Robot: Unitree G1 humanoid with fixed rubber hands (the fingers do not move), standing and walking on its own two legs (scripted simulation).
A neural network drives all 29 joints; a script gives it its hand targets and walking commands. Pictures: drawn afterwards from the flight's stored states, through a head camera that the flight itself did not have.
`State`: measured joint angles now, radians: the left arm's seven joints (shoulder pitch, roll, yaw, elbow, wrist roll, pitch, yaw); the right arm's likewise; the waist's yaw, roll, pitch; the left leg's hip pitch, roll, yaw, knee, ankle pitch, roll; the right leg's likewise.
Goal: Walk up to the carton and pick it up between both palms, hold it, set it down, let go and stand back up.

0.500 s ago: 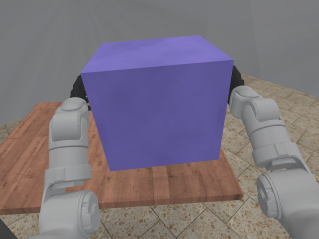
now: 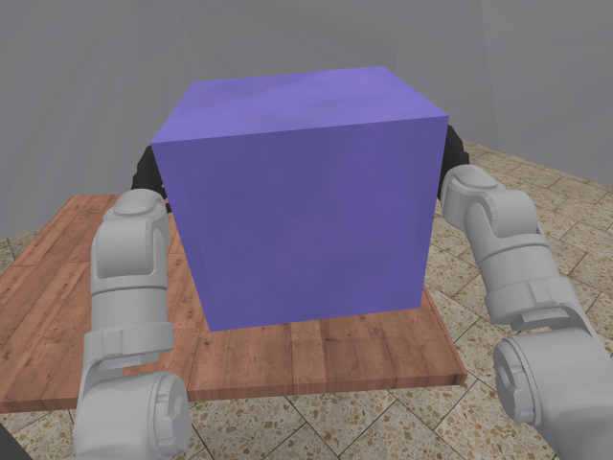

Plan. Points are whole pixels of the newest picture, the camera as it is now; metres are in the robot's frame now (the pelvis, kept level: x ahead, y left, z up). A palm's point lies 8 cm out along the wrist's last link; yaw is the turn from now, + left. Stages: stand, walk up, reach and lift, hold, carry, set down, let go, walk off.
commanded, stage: hold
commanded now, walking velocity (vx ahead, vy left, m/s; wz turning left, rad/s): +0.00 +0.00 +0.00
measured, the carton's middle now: (301, 190) +0.41 +0.00 +0.23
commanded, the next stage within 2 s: set down in 1.96 s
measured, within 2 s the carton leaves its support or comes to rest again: neither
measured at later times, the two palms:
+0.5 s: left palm (150, 197) +0.36 +0.19 +0.25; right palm (450, 176) +0.36 -0.18 +0.27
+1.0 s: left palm (150, 201) +0.35 +0.19 +0.25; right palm (450, 178) +0.36 -0.18 +0.26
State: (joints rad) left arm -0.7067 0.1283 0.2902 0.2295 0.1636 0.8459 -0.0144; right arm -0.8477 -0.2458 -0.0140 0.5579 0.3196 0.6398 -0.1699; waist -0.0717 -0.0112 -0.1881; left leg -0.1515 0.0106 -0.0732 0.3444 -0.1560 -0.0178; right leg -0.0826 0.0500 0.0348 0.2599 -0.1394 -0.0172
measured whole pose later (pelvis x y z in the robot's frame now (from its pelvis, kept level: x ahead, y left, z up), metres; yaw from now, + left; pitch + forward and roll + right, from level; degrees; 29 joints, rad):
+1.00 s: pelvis +0.00 +0.00 +0.00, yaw +0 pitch -2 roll -1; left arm -0.70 0.13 0.29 0.23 0.16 0.85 -0.01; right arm -0.84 -0.24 -0.02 0.56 0.32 0.64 -0.17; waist -0.08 -0.01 -0.18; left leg -0.15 0.01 -0.08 0.35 -0.16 -0.02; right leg -0.08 0.05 0.03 0.26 -0.14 -0.02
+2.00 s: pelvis +0.00 +0.00 +0.00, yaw +0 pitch -2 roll -1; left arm -0.73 0.13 0.29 0.27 0.17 0.84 -0.02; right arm -0.87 -0.24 -0.03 0.60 0.31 0.63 -0.17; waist -0.07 -0.01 -0.19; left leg -0.16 0.01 -0.07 0.34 -0.15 -0.02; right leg -0.09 0.05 0.04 0.26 -0.14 -0.02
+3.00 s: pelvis +0.02 +0.00 +0.00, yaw +1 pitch -6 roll +0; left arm -0.70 0.07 0.34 0.42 0.26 0.49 -0.05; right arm -0.71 -0.12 -0.16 0.71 0.06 0.15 -0.08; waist -0.05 -0.05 0.00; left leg -0.03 -0.01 -0.05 0.32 -0.18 0.00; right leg 0.03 0.02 0.01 0.26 -0.19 -0.01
